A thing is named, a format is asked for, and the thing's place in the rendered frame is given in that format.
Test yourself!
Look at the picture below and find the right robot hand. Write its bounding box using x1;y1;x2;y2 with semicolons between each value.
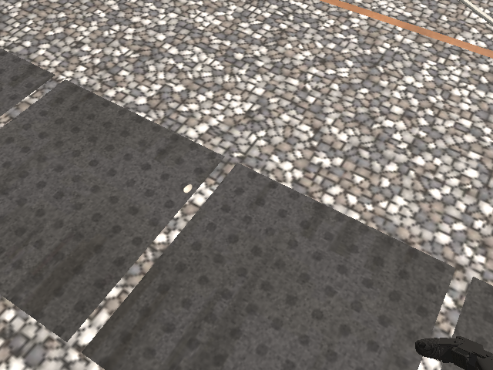
415;336;493;370

